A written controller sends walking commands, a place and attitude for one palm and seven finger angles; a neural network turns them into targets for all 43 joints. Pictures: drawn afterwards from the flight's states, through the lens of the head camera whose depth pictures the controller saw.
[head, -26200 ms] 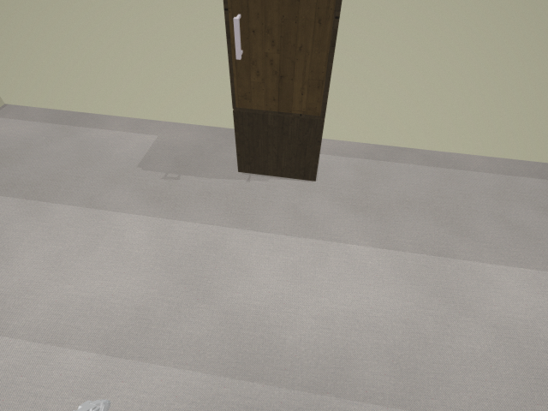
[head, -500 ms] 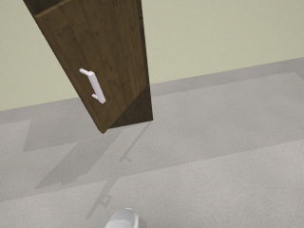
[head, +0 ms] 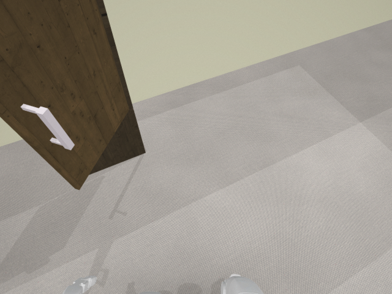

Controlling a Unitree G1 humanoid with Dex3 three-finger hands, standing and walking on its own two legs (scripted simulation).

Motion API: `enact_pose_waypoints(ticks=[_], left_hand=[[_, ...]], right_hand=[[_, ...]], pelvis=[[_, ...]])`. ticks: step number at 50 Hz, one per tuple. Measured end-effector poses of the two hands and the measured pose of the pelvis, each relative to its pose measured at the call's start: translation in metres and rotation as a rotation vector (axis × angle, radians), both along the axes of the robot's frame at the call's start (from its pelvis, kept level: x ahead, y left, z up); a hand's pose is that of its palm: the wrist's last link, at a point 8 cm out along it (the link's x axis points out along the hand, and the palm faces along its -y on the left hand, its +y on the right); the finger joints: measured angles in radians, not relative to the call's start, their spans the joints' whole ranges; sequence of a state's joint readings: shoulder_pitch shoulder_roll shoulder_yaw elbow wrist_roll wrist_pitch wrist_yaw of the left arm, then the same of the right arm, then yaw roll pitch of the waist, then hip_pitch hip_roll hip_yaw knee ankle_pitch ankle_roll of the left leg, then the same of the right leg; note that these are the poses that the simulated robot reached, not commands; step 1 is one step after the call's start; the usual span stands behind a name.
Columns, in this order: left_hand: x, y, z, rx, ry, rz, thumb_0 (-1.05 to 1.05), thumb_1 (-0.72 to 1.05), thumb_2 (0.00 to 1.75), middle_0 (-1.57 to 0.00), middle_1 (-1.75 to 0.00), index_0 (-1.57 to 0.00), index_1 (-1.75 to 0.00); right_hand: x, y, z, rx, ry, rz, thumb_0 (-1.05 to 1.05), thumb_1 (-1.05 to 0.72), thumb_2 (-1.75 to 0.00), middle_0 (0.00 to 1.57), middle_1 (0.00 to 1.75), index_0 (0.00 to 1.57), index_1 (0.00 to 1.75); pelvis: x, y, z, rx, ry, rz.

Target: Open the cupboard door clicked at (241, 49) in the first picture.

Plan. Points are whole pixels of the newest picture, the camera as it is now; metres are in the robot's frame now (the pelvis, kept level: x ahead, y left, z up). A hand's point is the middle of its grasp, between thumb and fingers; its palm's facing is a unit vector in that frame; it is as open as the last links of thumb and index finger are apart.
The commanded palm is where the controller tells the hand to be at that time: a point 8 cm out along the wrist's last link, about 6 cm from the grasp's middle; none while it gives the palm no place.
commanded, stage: walk to a spot facing it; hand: left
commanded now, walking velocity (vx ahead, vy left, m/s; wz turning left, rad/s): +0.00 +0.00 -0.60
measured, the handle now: (50, 128) +0.44 +0.40 -0.02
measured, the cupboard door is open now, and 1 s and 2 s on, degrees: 46 46 46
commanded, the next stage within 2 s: turn to face it in 1.92 s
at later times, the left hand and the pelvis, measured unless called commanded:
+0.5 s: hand (144, 260) +0.19 +0.14 -0.18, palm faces -0.30 -0.93 -0.19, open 7.4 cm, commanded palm none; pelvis +0.03 -0.02 -0.01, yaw -18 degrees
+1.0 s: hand (185, 237) +0.25 +0.05 -0.16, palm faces -0.54 -0.81 -0.20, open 7.4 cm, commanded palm none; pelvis +0.12 -0.10 +0.00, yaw -36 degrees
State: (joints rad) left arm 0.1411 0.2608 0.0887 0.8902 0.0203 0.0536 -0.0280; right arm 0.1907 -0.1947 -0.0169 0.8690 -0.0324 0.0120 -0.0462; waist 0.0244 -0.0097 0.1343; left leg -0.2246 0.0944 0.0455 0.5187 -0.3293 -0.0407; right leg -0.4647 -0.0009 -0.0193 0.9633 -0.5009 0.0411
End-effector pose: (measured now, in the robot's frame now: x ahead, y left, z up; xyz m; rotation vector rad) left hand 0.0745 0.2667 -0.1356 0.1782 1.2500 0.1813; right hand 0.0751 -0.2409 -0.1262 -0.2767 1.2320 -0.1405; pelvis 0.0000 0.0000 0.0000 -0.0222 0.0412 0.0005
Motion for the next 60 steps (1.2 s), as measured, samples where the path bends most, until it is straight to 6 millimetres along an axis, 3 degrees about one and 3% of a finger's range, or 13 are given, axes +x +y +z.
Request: enact_pose_waypoints(ticks=[7, 12, 18, 23, 31, 37, 40, 44, 51, 55, 57, 60], left_hand=[[0.074, -0.032, 0.005, 0.057, -0.105, -0.18, 0.0, 0.91, 0.9, -0.19, -0.3, -0.2, -0.3], [0.088, -0.054, 0.011, 0.063, -0.088, -0.243, 0.0, 0.9, 0.9, -0.2, -0.3, -0.2, -0.3], [0.099, -0.073, 0.006, 0.011, -0.056, -0.308, 0.0, 0.9, 0.9, -0.2, -0.3, -0.21, -0.3], [0.115, -0.076, -0.01, -0.038, -0.045, -0.34, 0.0, 0.9, 0.9, -0.2, -0.3, -0.21, -0.3], [0.148, -0.1, 0.004, -0.053, -0.043, -0.433, 0.01, 0.9, 0.9, -0.2, -0.3, -0.2, -0.3], [0.185, -0.147, 0.005, -0.023, -0.085, -0.568, 0.01, 0.9, 0.9, -0.2, -0.3, -0.2, -0.3], [0.192, -0.162, 0.007, -0.012, -0.112, -0.572, 0.0, 0.9, 0.9, -0.2, -0.3, -0.2, -0.3], [0.189, -0.171, 0.011, 0.0, -0.051, -0.583, 0.0, 0.9, 0.9, -0.2, -0.3, -0.2, -0.3], [0.2, -0.176, -0.001, -0.01, 0.112, -0.611, 0.0, 0.9, 0.9, -0.2, -0.3, -0.21, -0.3], [0.233, -0.183, -0.021, -0.011, 0.166, -0.632, 0.01, 0.9, 0.9, -0.2, -0.3, -0.21, -0.3], [0.259, -0.196, -0.023, -0.006, 0.168, -0.672, 0.01, 0.9, 0.9, -0.2, -0.3, -0.21, -0.3], [0.305, -0.231, -0.016, -0.02, 0.114, -0.728, 0.01, 0.9, 0.9, -0.2, -0.3, -0.2, -0.3]], right_hand=[[-0.065, -0.046, -0.027, 0.012, 0.111, -0.184, 0.0, -0.91, -0.9, 0.2, 0.3, 0.21, 0.3], [-0.072, -0.063, -0.018, -0.007, 0.105, -0.271, 0.0, -0.91, -0.9, 0.2, 0.3, 0.2, 0.3], [-0.056, -0.058, -0.002, -0.006, 0.006, -0.326, 0.0, -0.91, -0.9, 0.19, 0.3, 0.2, 0.3], [-0.052, -0.041, -0.003, -0.022, -0.053, -0.351, 0.0, -0.91, -0.9, 0.2, 0.3, 0.2, 0.3], [-0.083, -0.025, 0.002, 0.03, 0.008, -0.428, 0.0, -0.91, -0.9, 0.2, 0.3, 0.21, 0.3], [-0.124, -0.042, -0.022, 0.074, 0.047, -0.571, 0.0, -0.91, -0.9, 0.2, 0.3, 0.21, 0.3], [-0.132, -0.057, -0.027, 0.079, 0.101, -0.61, 0.0, -0.91, -0.9, 0.2, 0.3, 0.21, 0.3], [-0.108, -0.084, -0.012, 0.056, 0.06, -0.64, 0.01, -0.91, -0.9, 0.2, 0.3, 0.2, 0.3], [-0.027, -0.125, 0.01, -0.006, -0.111, -0.657, 0.01, -0.91, -0.9, 0.19, 0.3, 0.2, 0.3], [0.014, -0.138, 0.006, -0.064, -0.186, -0.66, 0.0, -0.91, -0.9, 0.2, 0.3, 0.2, 0.3], [0.019, -0.136, 0.006, -0.064, -0.182, -0.684, 0.0, -0.91, -0.9, 0.2, 0.3, 0.2, 0.3], [0.013, -0.123, 0.006, -0.025, -0.119, -0.74, 0.0, -0.91, -0.9, 0.2, 0.3, 0.2, 0.3]], pelvis=[[0.009, -0.024, -0.017, 0.019, -0.022, -0.096], [0.012, -0.03, -0.008, 0.029, -0.029, -0.157], [0.02, -0.027, -0.002, 0.035, -0.021, -0.235], [0.031, -0.017, -0.011, 0.003, -0.002, -0.289], [0.042, -0.031, 0.002, -0.003, -0.005, -0.398], [0.053, -0.061, -0.012, 0.009, -0.015, -0.488], [0.06, -0.072, -0.013, 0.004, -0.034, -0.505], [0.078, -0.085, -0.002, 0.015, -0.035, -0.551], [0.128, -0.104, 0.003, 0.021, -0.032, -0.635], [0.167, -0.114, -0.013, -0.001, -0.023, -0.689], [0.179, -0.122, -0.013, 0.005, -0.03, -0.721], [0.196, -0.137, -0.005, 0.014, -0.027, -0.749]])
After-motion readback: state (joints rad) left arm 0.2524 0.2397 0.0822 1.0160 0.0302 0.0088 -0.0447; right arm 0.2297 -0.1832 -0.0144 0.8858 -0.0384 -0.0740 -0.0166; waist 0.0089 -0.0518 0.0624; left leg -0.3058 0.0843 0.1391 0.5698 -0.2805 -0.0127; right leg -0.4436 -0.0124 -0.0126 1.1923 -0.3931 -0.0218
